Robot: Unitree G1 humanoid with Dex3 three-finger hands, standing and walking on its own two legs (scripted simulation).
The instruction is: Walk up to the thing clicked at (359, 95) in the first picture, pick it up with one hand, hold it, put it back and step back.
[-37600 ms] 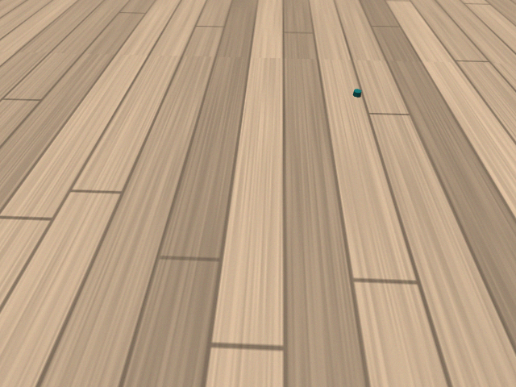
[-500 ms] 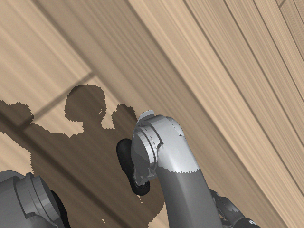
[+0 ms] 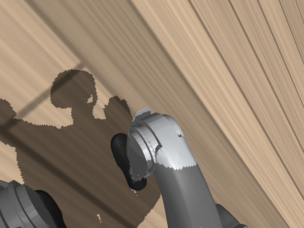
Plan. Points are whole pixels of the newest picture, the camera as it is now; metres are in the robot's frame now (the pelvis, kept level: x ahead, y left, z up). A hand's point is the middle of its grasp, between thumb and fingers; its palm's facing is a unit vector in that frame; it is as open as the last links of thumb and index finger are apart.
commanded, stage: rest palm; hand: left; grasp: from above
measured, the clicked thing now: out of the picture +0.53 +0.33 -0.30
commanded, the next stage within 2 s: close in 1.04 s
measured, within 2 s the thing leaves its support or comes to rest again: neither
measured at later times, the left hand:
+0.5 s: hand out of the picture +0.51 +0.32 -0.26, palm faces -0.44 -0.13 -0.89, open 13.7 cm
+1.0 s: hand out of the picture +0.51 +0.32 -0.26, palm faces -0.45 -0.13 -0.88, open 13.3 cm
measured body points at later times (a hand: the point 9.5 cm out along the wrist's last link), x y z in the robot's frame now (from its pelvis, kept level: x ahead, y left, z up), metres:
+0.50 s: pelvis +0.00 +0.00 +0.00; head +0.31 +0.12 +0.29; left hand +0.53 +0.32 -0.21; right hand +0.02 -0.24 -0.04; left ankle +0.05 +0.12 -0.28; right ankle +0.14 -0.14 -0.28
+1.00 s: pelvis +0.00 +0.00 +0.00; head +0.31 +0.12 +0.29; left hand +0.53 +0.32 -0.21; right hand +0.01 -0.25 -0.04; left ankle +0.05 +0.12 -0.28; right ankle +0.14 -0.14 -0.28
